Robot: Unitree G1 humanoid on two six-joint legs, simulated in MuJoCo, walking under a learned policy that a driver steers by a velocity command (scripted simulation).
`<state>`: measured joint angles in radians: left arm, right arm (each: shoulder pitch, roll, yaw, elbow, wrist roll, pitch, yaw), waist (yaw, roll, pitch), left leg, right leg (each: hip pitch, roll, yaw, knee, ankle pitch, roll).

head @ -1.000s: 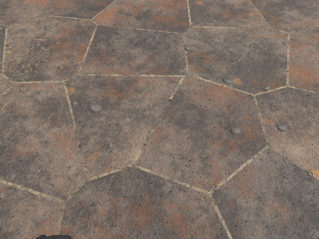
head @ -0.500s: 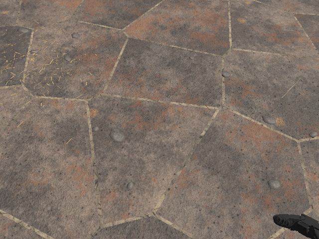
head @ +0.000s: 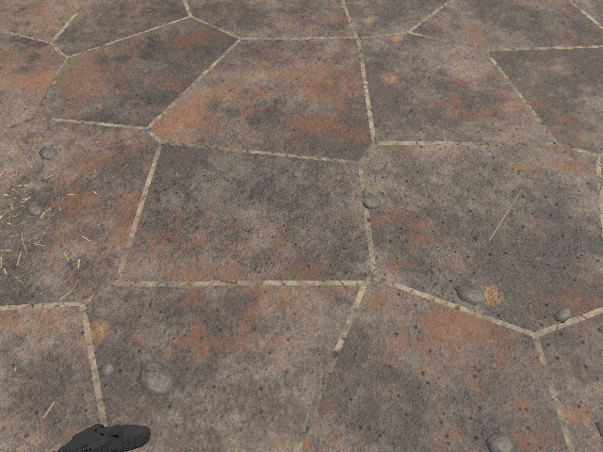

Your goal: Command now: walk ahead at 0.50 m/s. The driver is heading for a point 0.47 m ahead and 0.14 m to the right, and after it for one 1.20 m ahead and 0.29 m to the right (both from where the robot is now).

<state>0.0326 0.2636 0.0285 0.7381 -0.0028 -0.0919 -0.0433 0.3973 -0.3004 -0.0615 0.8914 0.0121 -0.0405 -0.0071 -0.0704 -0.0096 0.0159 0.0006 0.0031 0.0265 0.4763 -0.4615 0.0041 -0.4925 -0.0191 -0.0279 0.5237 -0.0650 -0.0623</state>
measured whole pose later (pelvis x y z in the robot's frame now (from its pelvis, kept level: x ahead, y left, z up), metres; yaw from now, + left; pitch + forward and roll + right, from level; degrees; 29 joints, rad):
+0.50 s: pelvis +0.28 +0.02 +0.00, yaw -6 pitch +2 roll -1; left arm 0.42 0.29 0.06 0.91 -0.02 -0.04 0.01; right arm 0.01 -0.26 -0.04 0.74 0.00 -0.11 0.03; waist 0.09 0.01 0.01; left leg -0.47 0.03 -0.03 0.47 -0.04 0.02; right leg -0.02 0.02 0.07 0.43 -0.44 -0.01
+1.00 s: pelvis +0.52 -0.05 +0.00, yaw -23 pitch +1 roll +3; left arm 0.07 0.27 0.06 0.67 -0.02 -0.01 -0.05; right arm 0.30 -0.30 -0.09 0.91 0.03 -0.05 -0.01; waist -0.07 -0.02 0.04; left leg 0.09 0.07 0.29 0.37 -0.43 -0.07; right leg -0.52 -0.05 -0.06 0.61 -0.14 -0.10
